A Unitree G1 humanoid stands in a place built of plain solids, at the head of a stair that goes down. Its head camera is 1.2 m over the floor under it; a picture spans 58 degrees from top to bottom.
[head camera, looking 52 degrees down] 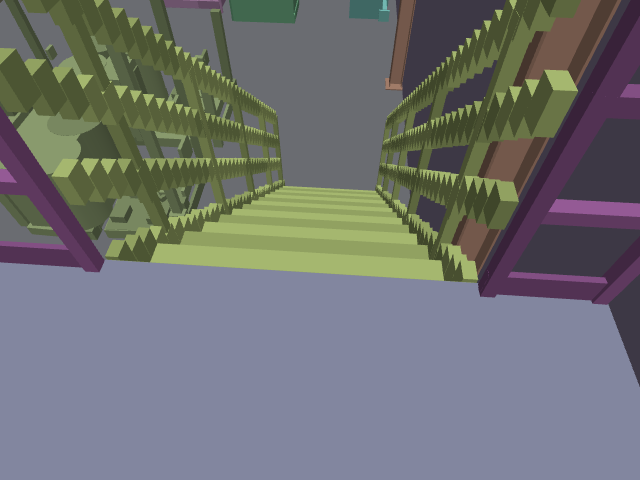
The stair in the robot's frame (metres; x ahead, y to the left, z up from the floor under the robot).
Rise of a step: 0.20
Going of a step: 0.23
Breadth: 1.24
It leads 4 degrees to the right of straight ahead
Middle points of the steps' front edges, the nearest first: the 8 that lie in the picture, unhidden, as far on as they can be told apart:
0.81 0.11 0.00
1.04 0.09 -0.20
1.26 0.07 -0.40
1.49 0.06 -0.60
1.72 0.04 -0.80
1.95 0.02 -1.00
2.18 0.00 -1.20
2.41 -0.01 -1.40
